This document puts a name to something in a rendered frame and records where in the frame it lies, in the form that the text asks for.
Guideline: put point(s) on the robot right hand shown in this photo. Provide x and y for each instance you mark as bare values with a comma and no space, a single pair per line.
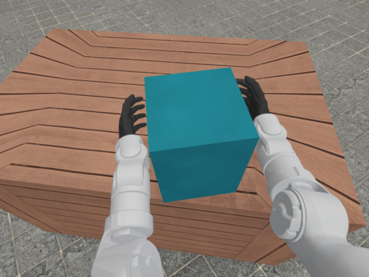
255,100

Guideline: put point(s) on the pedestal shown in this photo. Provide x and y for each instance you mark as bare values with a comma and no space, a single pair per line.
59,124

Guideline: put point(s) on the robot left upper arm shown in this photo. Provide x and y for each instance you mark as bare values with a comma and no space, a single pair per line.
136,258

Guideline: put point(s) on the robot right upper arm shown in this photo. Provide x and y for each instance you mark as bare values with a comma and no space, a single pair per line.
315,225

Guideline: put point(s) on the robot left hand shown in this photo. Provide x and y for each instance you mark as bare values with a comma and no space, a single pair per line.
126,120

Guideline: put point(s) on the carton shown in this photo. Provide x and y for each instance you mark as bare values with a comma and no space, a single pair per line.
200,133

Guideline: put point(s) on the robot right forearm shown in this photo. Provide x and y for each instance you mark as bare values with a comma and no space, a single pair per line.
279,163

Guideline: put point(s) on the robot left forearm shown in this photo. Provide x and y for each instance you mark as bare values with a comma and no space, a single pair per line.
130,216

